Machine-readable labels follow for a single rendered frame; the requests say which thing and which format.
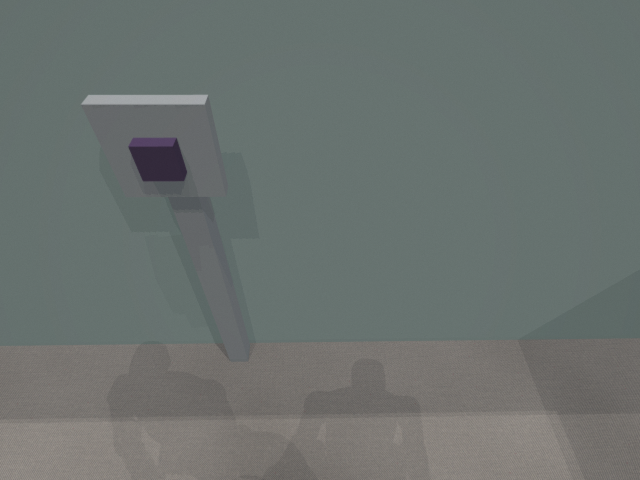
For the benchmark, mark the button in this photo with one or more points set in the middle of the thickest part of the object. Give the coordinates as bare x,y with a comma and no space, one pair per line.
158,159

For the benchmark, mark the panel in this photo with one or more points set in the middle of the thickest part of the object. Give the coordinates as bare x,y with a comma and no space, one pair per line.
116,120

